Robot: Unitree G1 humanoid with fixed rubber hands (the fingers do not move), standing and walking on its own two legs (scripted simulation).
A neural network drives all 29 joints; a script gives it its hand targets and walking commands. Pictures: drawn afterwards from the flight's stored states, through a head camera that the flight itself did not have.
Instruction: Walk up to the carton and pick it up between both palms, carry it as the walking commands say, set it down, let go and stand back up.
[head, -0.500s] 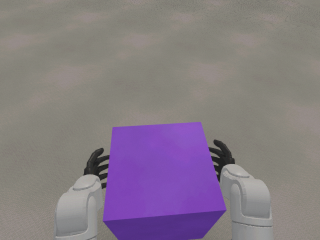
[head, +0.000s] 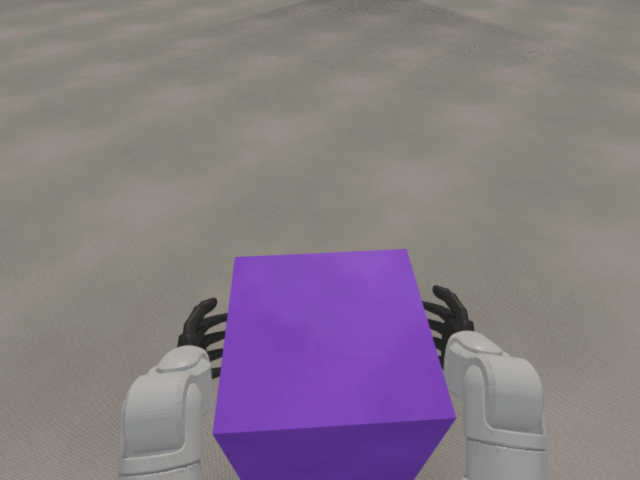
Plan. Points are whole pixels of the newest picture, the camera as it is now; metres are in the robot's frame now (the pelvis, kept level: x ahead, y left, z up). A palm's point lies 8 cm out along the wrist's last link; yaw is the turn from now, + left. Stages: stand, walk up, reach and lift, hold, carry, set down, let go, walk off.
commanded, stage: carry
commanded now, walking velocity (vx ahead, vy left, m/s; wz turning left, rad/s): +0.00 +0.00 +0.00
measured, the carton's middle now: (326, 377) +0.27 +0.00 +0.02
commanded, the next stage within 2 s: none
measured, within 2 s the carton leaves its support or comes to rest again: neither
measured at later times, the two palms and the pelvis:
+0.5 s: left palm (196, 358) +0.26 +0.15 +0.08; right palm (453, 345) +0.27 -0.15 +0.08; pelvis +0.00 +0.00 +0.00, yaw +0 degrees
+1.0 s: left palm (229, 353) +0.28 +0.11 +0.06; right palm (472, 344) +0.29 -0.19 +0.06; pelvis +0.01 -0.03 +0.00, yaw +0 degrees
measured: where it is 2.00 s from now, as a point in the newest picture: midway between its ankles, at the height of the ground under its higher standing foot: outside the picture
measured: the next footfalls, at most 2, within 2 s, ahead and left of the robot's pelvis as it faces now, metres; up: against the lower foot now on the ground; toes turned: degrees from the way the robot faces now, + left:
none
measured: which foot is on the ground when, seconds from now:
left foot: down 0.00-1.00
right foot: down 0.00-1.00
